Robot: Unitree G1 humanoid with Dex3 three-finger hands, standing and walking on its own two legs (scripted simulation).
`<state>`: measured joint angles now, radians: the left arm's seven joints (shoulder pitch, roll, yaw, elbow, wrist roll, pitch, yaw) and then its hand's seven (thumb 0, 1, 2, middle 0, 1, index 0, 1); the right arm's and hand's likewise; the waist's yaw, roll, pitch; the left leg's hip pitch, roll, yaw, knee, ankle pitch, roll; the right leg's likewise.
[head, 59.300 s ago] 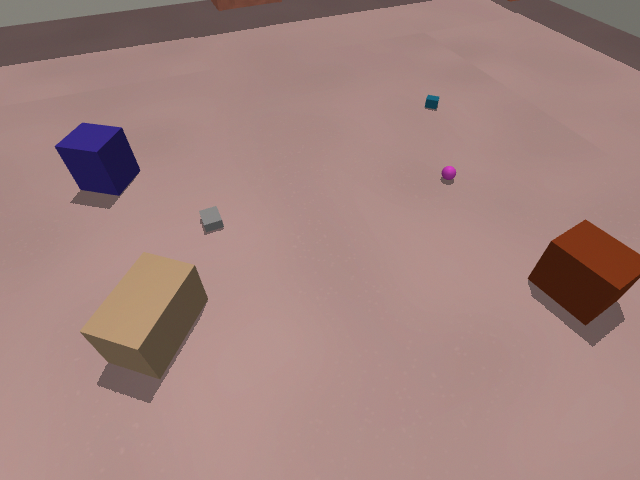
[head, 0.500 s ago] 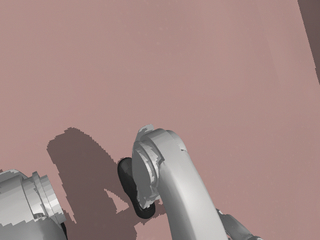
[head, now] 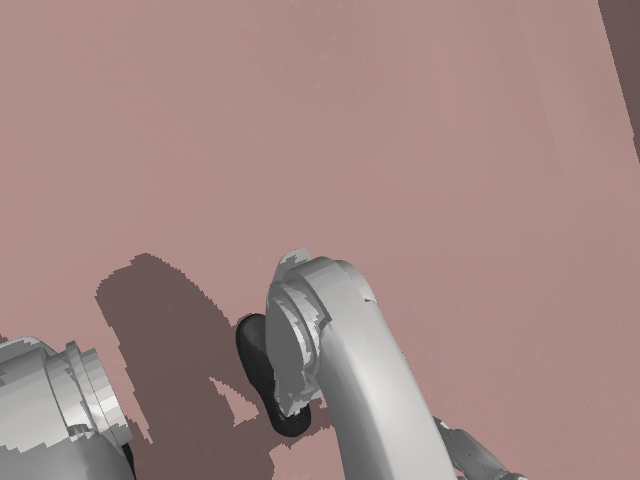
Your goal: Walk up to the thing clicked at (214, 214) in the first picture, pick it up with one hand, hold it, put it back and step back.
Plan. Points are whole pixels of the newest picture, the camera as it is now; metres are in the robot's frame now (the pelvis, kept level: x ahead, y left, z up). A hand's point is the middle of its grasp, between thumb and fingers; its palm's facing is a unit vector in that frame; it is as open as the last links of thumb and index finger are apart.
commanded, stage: close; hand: left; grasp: from above
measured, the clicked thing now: out of the picture +0.46 +0.37 -0.29
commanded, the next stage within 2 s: settle in 0.26 s
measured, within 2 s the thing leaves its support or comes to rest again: leaves its support in 0.62 s
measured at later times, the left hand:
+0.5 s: hand out of the picture +0.45 +0.37 -0.24, palm faces -0.43 -0.15 -0.89, open 10.4 cm
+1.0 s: hand out of the picture +0.45 +0.39 -0.16, palm faces -0.43 -0.11 -0.89, open 10.4 cm
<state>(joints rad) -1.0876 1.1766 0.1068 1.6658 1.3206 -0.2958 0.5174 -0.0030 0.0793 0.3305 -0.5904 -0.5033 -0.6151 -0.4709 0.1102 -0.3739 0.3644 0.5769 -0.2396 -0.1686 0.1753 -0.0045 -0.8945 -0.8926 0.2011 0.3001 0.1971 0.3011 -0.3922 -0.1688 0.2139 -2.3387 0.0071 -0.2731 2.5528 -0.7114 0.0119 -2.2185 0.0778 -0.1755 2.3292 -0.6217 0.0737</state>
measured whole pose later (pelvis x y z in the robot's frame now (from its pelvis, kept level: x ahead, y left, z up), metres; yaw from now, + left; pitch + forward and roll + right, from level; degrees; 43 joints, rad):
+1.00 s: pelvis +0.00 +0.00 +0.01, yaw +2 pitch +30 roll -15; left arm -1.00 1.01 0.09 1.37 1.24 -0.21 0.27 0.00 0.05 0.14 -0.78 -0.29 -0.80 -0.25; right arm 0.16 -0.37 0.22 0.57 -0.17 -0.08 0.18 0.00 -0.90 -0.89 0.20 0.30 0.20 0.30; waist -0.31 -0.05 0.07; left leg -2.35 -0.01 -0.22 2.48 -0.69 0.02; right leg -2.23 0.04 -0.14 2.30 -0.63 0.06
